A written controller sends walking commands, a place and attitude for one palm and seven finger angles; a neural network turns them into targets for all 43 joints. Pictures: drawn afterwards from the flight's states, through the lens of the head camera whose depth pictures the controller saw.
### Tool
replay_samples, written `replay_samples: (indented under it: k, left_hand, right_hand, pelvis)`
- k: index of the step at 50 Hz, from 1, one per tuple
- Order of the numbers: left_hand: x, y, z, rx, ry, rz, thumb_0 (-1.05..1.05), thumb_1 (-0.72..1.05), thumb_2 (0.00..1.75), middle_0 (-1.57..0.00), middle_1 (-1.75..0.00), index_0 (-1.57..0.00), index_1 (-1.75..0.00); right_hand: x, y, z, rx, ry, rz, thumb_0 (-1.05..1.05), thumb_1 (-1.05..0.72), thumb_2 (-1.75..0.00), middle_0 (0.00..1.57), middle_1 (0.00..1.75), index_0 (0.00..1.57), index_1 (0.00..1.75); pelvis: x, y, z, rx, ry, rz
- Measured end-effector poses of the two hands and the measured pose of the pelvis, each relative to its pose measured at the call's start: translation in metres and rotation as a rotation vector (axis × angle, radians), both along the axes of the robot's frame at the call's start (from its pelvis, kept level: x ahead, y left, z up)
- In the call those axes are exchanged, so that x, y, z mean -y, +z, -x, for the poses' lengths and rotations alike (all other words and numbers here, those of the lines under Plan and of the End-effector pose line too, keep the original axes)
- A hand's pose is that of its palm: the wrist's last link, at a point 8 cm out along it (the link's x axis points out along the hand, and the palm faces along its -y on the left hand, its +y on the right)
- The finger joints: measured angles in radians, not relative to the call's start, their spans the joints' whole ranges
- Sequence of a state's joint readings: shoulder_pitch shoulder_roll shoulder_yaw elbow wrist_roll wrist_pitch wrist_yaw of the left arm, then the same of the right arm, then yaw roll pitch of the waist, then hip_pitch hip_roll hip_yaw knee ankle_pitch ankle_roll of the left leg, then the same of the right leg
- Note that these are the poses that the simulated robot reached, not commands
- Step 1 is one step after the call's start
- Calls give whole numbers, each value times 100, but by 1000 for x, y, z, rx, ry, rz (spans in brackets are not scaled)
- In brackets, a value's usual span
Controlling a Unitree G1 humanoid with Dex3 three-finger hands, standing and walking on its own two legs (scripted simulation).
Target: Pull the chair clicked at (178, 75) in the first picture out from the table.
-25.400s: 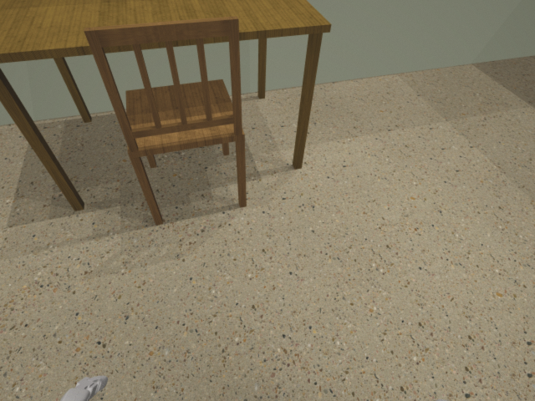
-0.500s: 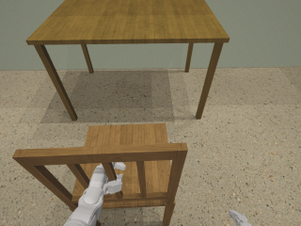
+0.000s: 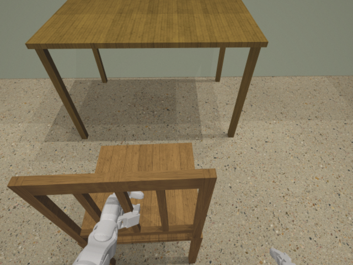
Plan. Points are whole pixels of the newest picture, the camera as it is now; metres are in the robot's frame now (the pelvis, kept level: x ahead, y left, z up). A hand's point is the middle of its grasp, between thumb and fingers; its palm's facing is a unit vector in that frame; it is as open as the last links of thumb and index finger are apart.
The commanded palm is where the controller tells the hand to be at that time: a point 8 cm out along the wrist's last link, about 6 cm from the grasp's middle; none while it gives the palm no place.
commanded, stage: open the thumb and straighten the fingers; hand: left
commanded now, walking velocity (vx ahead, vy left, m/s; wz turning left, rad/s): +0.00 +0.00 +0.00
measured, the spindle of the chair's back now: (129, 212) +0.27 +0.14 -0.10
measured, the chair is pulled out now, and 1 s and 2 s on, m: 0.65 0.65 0.65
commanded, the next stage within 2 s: draw the fingers out of the gap in 0.70 s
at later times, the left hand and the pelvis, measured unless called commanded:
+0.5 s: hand (131, 211) +0.27 +0.13 -0.07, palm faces -0.04 -0.99 -0.14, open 14.9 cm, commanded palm +0.25 +0.18 -0.05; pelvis +0.01 +0.00 -0.03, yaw +3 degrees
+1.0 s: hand (125, 224) +0.23 +0.14 -0.07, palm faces -0.02 -0.99 -0.17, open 17.4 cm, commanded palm +0.21 +0.19 -0.05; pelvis +0.03 +0.00 -0.04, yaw +3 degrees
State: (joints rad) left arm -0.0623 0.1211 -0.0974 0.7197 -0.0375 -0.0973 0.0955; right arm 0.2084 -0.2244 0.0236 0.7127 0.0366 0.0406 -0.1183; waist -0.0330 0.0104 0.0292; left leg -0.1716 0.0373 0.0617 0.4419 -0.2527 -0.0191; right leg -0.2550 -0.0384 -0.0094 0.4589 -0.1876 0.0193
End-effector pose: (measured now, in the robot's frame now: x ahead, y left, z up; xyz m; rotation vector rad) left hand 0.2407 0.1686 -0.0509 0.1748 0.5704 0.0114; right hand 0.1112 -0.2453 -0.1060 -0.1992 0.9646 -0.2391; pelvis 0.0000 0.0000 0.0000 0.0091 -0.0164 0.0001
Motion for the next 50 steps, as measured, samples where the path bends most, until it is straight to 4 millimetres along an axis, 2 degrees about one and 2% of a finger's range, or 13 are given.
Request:
replay_samples:
  k: [3,6,9,13,17,22,31,35,44,50]
  left_hand:
    - [-1,-3,-2,10,1,34,3,66,82,-34,-134,-49,-145]
    - [-4,-1,-4,40,-10,45,3,56,76,-38,-137,-49,-145]
    - [-9,1,-5,54,-25,30,2,37,66,-42,-139,-49,-145]
    - [-12,0,-7,32,-24,21,1,4,49,-43,-136,-48,-141]
    - [-14,-2,-9,10,-9,17,0,-23,35,-41,-124,-43,-128]
    - [-13,-1,-9,11,-6,23,0,-42,26,-33,-99,-34,-101]
    - [-17,-7,-9,-10,1,15,-1,-52,21,-14,-40,-14,-41]
    - [-19,-3,-8,-3,0,9,-1,-53,20,-7,-20,-7,-21]
    - [-12,-7,0,-23,-6,27,-1,-53,20,-2,-3,-1,-4]
    - [-21,-3,24,-26,18,1,-1,-53,20,-1,-1,-1,-1]
  right_hand:
    - [5,1,1,9,8,-18,1,-90,-90,20,30,20,30]
    - [11,3,-2,27,24,-10,1,-90,-90,20,30,20,30]
    - [15,1,-7,49,40,-6,1,-90,-90,20,30,20,30]
    - [14,-5,-16,73,58,-12,1,-90,-90,20,30,20,30]
    - [8,-10,-28,101,73,-23,1,-90,-90,20,30,20,30]
    - [-2,-14,-43,136,101,-39,1,-90,-90,20,30,20,30]
    - [-9,-15,-65,176,142,-33,1,-90,-90,20,30,20,30]
    - [-8,-14,-71,191,145,-22,1,-90,-90,20,30,20,30]
    - [-6,-13,-76,201,150,-1,1,-90,-90,20,30,20,30]
    - [-7,-10,-77,226,142,-4,1,-90,-90,20,30,20,30]
  pelvis:
    - [3,-4,2,-26,17,-2]
    - [5,-8,4,-52,20,0]
    - [4,-12,5,-78,24,4]
    - [2,-17,4,-108,29,5]
    - [1,-22,-1,-132,32,4]
    - [0,-27,-8,-149,40,5]
    - [2,-34,-18,-168,52,10]
    - [1,-36,-21,-175,58,14]
    - [1,-40,-25,-187,61,15]
    - [1,-42,-27,-189,60,19]
